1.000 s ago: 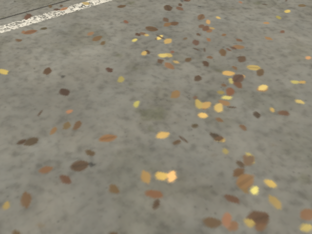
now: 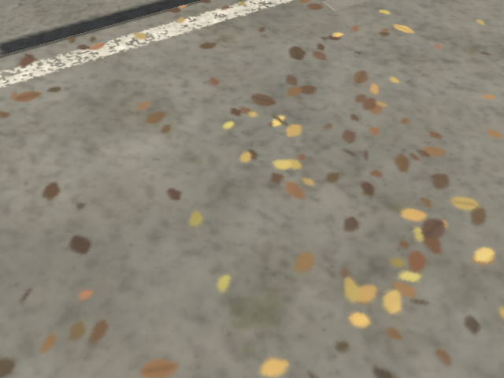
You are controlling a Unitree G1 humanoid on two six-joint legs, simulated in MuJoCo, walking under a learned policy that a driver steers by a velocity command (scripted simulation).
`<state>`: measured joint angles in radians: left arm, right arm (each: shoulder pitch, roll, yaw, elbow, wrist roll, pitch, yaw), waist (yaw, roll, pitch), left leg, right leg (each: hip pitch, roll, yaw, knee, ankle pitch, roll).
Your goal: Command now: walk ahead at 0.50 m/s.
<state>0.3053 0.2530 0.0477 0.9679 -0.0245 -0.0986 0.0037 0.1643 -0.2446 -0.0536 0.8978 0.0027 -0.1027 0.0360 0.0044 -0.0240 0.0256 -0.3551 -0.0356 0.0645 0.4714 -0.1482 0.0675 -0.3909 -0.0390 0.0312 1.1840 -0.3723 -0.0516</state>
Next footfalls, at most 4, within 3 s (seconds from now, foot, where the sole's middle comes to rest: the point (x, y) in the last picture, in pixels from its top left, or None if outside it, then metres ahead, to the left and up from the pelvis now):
0.44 right None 0.42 -0.15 -0.77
0.96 left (232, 293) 0.71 0.07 -0.77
1.40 right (320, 332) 0.60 -0.17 -0.77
1.90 left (250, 292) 0.71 0.02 -0.77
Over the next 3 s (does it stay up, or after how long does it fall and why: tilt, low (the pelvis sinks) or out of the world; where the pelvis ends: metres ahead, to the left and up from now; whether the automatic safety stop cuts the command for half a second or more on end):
stays up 0.59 -0.08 0.01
